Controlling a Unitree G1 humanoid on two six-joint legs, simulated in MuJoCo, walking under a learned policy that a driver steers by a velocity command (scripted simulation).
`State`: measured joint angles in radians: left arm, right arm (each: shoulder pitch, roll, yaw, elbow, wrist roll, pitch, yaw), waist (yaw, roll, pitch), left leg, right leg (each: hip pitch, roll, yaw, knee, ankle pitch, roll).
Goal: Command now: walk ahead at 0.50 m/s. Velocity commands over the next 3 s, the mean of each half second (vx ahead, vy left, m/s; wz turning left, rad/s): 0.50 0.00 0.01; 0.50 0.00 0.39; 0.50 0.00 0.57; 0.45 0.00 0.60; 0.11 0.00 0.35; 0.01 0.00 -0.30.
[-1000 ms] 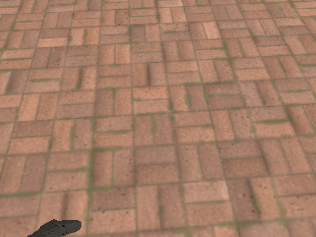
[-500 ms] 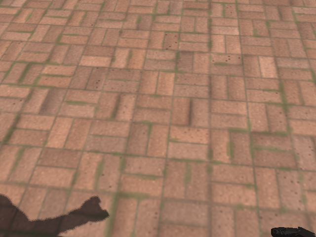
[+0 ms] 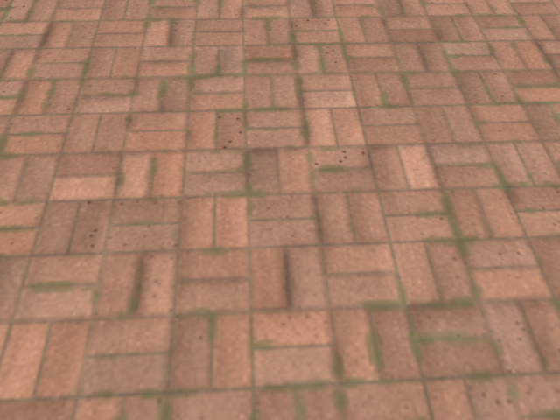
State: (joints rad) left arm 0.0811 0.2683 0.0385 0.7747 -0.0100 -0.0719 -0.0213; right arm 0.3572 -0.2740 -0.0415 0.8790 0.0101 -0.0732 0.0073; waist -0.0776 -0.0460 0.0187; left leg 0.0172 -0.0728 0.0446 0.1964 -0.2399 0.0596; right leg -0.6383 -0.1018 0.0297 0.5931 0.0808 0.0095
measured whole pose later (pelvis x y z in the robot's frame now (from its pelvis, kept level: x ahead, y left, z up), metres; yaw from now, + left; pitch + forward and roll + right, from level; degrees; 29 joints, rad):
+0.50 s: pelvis +0.28 -0.04 +0.00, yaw +0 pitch +1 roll -2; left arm 0.33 0.27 0.05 0.90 -0.01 -0.08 -0.01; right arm 0.09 -0.28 -0.04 0.81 0.01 -0.06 0.01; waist 0.07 0.04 0.02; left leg -0.66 0.13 -0.04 0.67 0.03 -0.01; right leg -0.02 0.07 -0.05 0.20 -0.19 -0.05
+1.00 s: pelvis +0.55 +0.04 +0.01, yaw +14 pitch +2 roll -1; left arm 0.05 0.30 0.06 0.78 0.01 -0.10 0.00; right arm 0.35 -0.27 -0.06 0.81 0.02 -0.06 -0.01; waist -0.07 -0.03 0.03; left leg -0.12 -0.11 -0.12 0.30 -0.19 0.10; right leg -0.65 -0.08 0.11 0.67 0.00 0.05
